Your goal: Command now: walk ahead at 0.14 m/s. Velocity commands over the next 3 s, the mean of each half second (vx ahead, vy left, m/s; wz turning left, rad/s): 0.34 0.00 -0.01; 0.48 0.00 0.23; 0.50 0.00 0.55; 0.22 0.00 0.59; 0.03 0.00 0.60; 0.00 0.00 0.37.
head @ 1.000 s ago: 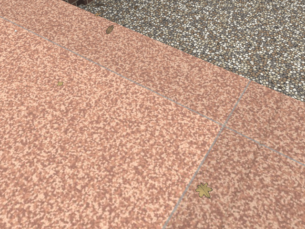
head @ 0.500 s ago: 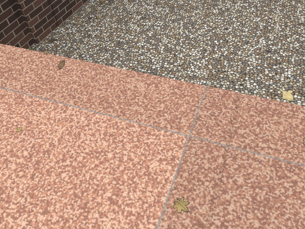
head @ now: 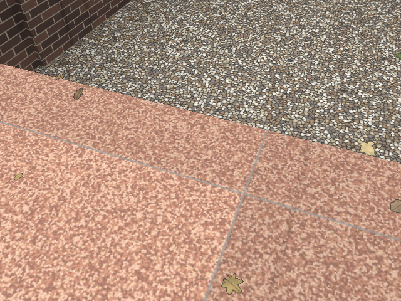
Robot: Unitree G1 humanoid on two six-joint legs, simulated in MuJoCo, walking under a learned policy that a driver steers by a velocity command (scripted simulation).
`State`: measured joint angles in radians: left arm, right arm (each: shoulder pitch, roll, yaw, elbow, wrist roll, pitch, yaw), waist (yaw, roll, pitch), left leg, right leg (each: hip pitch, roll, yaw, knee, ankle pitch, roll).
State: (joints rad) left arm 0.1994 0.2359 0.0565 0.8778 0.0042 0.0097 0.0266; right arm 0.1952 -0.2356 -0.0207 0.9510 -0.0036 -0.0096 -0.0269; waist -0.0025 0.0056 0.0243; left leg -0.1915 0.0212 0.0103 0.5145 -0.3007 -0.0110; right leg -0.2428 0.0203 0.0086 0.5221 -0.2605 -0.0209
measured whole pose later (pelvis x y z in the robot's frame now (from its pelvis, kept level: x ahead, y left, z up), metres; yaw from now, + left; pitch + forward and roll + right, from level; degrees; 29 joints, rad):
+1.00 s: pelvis +0.42 +0.04 +0.01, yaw +8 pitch +1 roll +1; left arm 0.04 0.28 0.06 0.81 0.00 -0.10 0.01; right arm 0.36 -0.26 -0.06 0.90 0.02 -0.07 0.00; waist -0.09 -0.02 0.02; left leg -0.12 -0.10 -0.09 0.29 -0.18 0.08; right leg -0.65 -0.09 0.11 0.62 0.05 0.04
